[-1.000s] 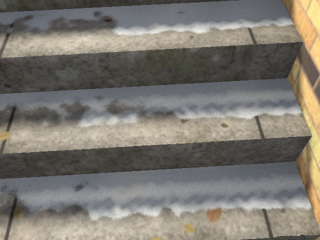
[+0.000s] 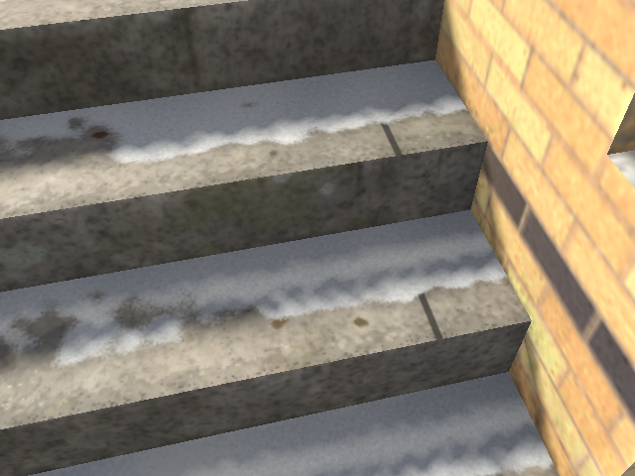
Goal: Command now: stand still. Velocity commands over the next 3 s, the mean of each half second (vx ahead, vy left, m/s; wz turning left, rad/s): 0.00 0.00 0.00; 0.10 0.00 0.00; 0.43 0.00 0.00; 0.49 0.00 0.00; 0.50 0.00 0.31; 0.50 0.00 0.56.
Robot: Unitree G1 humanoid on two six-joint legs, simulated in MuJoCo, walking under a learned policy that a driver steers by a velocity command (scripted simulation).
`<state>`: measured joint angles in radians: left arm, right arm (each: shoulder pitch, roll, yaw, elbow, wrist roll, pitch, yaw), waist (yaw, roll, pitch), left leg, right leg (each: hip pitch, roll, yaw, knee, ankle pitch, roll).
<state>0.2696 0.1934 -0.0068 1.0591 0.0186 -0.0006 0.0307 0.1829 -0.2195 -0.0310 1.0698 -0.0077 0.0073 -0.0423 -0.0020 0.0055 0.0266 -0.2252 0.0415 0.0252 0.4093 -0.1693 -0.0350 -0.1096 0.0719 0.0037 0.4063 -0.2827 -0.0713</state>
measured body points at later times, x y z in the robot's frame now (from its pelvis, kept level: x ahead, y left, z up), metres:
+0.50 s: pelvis +0.00 -0.01 +0.00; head +0.02 -0.01 +0.45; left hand -0.01 +0.23 -0.15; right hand +0.02 -0.26 -0.15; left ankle +0.03 +0.14 -0.74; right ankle -0.04 -0.07 -0.74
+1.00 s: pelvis +0.05 +0.01 -0.01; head +0.04 +0.02 +0.44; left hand +0.01 +0.24 -0.16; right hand +0.04 -0.22 -0.16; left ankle +0.03 +0.11 -0.74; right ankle -0.04 -0.07 -0.74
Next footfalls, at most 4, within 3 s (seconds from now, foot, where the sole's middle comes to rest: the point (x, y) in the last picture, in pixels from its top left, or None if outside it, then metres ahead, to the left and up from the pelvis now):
1.48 right None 0.45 -0.16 -0.60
2.08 left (321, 303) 0.69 0.03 -0.42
2.60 right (402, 125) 0.98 -0.13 -0.24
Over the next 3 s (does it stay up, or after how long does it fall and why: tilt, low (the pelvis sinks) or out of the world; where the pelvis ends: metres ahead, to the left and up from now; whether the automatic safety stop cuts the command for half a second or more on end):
stays up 0.96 -0.01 0.53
